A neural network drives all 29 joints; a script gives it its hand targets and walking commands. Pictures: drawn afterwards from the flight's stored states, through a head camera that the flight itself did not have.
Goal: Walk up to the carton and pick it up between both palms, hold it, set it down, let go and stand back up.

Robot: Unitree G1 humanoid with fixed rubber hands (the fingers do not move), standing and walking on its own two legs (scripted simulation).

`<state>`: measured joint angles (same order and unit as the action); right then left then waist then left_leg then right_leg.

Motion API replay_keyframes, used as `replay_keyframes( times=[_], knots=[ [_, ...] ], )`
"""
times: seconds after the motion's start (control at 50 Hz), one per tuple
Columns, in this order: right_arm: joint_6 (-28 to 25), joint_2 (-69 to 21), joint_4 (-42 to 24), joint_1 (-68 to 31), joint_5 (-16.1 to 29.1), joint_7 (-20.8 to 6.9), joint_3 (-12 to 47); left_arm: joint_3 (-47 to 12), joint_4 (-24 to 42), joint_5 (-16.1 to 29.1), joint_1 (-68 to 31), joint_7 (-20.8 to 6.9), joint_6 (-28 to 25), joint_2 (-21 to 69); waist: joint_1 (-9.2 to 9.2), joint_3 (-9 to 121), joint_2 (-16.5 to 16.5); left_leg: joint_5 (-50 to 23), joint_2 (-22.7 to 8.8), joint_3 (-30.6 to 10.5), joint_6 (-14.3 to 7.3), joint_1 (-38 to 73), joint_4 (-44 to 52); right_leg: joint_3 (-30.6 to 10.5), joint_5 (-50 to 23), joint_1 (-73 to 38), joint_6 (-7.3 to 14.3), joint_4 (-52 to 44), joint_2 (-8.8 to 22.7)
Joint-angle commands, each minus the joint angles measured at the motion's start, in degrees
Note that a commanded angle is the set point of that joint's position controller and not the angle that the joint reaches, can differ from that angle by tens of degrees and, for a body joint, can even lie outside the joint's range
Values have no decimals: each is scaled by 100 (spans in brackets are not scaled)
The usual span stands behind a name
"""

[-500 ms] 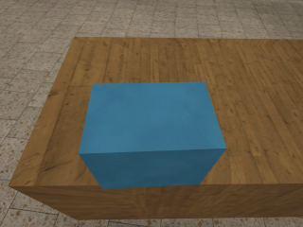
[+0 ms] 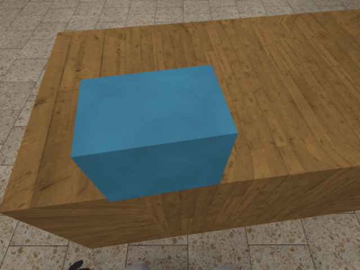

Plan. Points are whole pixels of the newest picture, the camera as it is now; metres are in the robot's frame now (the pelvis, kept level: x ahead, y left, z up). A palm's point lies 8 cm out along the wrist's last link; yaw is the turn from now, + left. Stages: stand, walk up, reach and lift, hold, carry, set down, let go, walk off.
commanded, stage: walk up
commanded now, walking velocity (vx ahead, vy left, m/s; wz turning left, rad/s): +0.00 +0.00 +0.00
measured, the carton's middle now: (157, 137) +0.40 +0.06 +0.03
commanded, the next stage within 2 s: none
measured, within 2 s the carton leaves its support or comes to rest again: neither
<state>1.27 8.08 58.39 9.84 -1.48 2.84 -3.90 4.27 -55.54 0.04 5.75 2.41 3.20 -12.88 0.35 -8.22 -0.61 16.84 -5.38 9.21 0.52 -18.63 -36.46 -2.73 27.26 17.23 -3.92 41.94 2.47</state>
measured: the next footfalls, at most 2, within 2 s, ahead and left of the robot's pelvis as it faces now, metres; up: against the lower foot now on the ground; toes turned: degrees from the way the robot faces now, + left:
right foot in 0.02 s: +0.03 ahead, -0.14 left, +0.00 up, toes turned +1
left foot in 0.30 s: +0.00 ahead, +0.09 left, +0.00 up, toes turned +4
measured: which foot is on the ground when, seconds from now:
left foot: down 0.00-0.04, up 0.06-0.28, down 0.30-0.94, up 0.96-1.00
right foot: up 0.00-0.00, down 0.02-1.00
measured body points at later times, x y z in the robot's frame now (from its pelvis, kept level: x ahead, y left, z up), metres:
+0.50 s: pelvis -0.02 -0.03 +0.02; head -0.02 -0.01 +0.47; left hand -0.01 +0.19 -0.15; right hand -0.02 -0.24 -0.14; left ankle -0.04 +0.09 -0.72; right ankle -0.01 -0.14 -0.72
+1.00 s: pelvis -0.03 +0.00 +0.01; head -0.01 +0.00 +0.46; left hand -0.06 +0.20 -0.15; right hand -0.06 -0.21 -0.15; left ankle -0.05 +0.09 -0.71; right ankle -0.01 -0.14 -0.72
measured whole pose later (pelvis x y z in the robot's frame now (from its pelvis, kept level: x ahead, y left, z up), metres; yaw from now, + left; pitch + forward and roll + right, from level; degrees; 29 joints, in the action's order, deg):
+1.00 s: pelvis -0.03 +0.00 +0.01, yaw +2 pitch -2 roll -1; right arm 1.9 7.4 66.5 17.5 -1.7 1.7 -2.3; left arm 0.2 -64.7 -1.5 16.7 3.2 0.1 -4.5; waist -1.2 -4.5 -1.3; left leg 22.7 0.7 2.9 0.3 -13.6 -38.7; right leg 0.3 13.6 11.1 -1.9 26.9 1.8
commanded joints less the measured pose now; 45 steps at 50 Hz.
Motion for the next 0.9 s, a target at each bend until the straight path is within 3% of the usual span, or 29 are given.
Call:
replay_keyframes(
  times=[0.0,0.02,0.04,0.06,0.08,0.1,0.12,0.14,0.16,0.2,0.26,0.3,0.32,0.34,0.36,0.38,0.42,0.52,0.56,0.58,0.6,0.62,0.64,0.72,0.74,0.76,0.82,0.84,0.88],
  knots=[
    [19,502,-287,577,43,-95,-58,-21,-303,-162,1749,-52,-245,-398,-424,1506,1315,614,66,-559,-281,-636,-27,-1220,-1074,-2117,477,-2946,948],
    [86,442,-290,610,111,-121,-53,-17,-190,-174,1444,-51,-269,-823,-241,1119,1926,1937,529,-431,-95,-1056,-613,-2160,-1640,-1571,836,-3116,1771],
    [207,666,-305,378,40,-102,-163,16,-20,-216,1083,-65,-251,-992,-321,870,2093,1756,396,-956,-233,-62,-912,-2017,-118,117,1305,-3361,1718],
    [220,633,-392,366,79,-180,-146,-91,109,-242,347,-68,-262,-621,0,534,2245,1513,294,-1119,-284,334,-1097,-1931,478,705,1458,-3496,1508],
    [205,644,-239,435,106,-229,-91,-117,179,-280,51,-62,-294,-412,60,63,1848,1189,410,-988,-246,287,-1245,-1281,87,680,1306,-3494,1117],
    [175,399,-159,546,89,-265,-78,-169,231,-216,-1,-22,-334,-354,121,41,1760,1002,448,-1006,-212,78,-1151,-1059,-920,180,1217,-3318,921],
    [155,413,42,776,26,-278,-106,-170,261,-174,-122,4,-377,-404,266,369,1499,939,442,-1019,-264,-113,-1049,-808,-2029,-529,1158,-3036,862],
    [112,436,60,799,6,-256,-64,-197,232,-114,101,12,-436,-398,114,381,1411,939,484,-945,-192,-134,-1074,-899,-2950,-646,1279,-2843,1068],
    [92,417,90,907,37,-206,-50,-198,120,-85,320,-7,-468,-379,94,513,1609,988,391,-1046,-97,131,-1016,-848,-3435,-664,1443,-2723,1189],
    [13,307,124,703,80,-138,37,-263,-120,-97,472,8,-496,-127,79,296,1340,910,302,-1042,-101,339,108,-574,-3756,-910,1289,-2445,950],
    [-82,345,432,1182,148,-48,59,-237,-336,-77,848,0,-414,-69,130,375,794,-675,329,-922,57,1394,1855,-709,-3394,-634,1126,-2179,749],
    [-156,615,552,1541,45,-27,69,-229,-354,-41,994,-42,-433,-12,73,669,228,-1864,-247,-1370,-12,2009,1880,-642,-2988,-478,936,-1881,583],
    [-168,669,541,1166,81,-47,135,-254,-407,11,1078,-61,-431,158,-183,549,-442,-1831,-248,-1497,-104,1714,1900,-347,-2343,-552,803,-2142,264],
    [-167,482,474,931,69,-102,199,-264,-371,45,1104,-36,-411,289,-149,283,-1225,-1161,-236,-1550,-312,605,1948,-92,-2025,-1158,734,-2285,170],
    [-156,223,467,873,3,-138,241,-225,-415,7,1036,-31,-403,46,-97,29,-1375,-597,-97,-1468,-262,57,2107,-195,-2023,-1689,784,-2298,322],
    [-175,186,527,835,18,-115,245,-224,-386,2,891,-27,-397,-152,-48,-40,-1182,-942,114,-1210,-157,337,2098,-297,-2452,-1557,783,-2207,376],
    [-217,383,443,858,34,-9,201,-198,-684,2,1147,-62,-411,-130,-158,-57,-446,-1686,-30,-1206,-176,1251,1987,-309,-2832,-897,714,-2268,304],
    [-158,369,526,1075,47,-54,207,-320,-814,-30,1054,-54,-359,68,-6,-381,-107,-251,-19,-1266,-296,738,2246,-117,-1822,-797,593,-2511,206],
    [-181,282,650,1246,82,-78,258,-395,-826,-46,1208,-52,-353,182,0,-406,-150,-382,-4,-1252,-301,576,2240,-105,-1943,-927,552,-2444,267],
    [-183,267,690,1267,74,-57,253,-397,-917,-30,1300,-64,-348,163,-44,-323,281,-408,19,-1215,-300,819,2208,-83,-1751,-721,548,-2493,230],
    [-191,251,599,1238,86,-60,276,-374,-967,-15,1404,-51,-347,165,-54,-217,397,-431,3,-1254,-294,923,2140,-129,-1647,-675,551,-2532,154],
    [-197,295,638,1107,48,-54,256,-390,-978,17,1471,-62,-365,229,-120,-251,249,-563,-29,-1240,-304,966,2148,-68,-1726,-558,527,-2481,160],
    [-210,297,660,1265,51,-79,251,-394,-987,-18,1427,-45,-382,203,-10,150,197,-386,-72,-1231,-364,869,2152,-40,-1714,-922,550,-2449,175],
    [-259,472,676,1100,66,-62,214,-421,-1036,-44,1448,-19,-402,219,-90,110,435,-729,-3,-1198,-283,892,2062,-195,-2067,-951,541,-2425,309],
    [-254,306,685,1084,80,-68,248,-401,-997,-46,1442,-1,-407,249,-43,12,181,-880,4,-1206,-292,976,2030,-227,-2199,-784,575,-2436,317],
    [-249,205,704,1248,73,-72,241,-408,-1003,-24,1505,-2,-435,146,29,300,336,-934,8,-1132,-299,1189,1934,-195,-2172,-843,603,-2467,270],
    [-224,111,872,1350,39,-54,254,-425,-1016,-55,1367,2,-427,208,61,202,175,-668,86,-1115,-292,1000,2027,-195,-2080,-710,575,-2402,302],
    [-218,110,851,1408,44,-48,325,-449,-1000,-29,1461,-1,-418,297,49,35,-90,-736,64,-1149,-313,892,2054,-162,-2106,-711,562,-2414,276],
    [-205,87,842,1402,59,-41,323,-458,-1084,6,1544,9,-383,389,49,-242,97,-578,39,-1211,-320,616,2058,-160,-1918,-640,563,-2455,247]
  ],
)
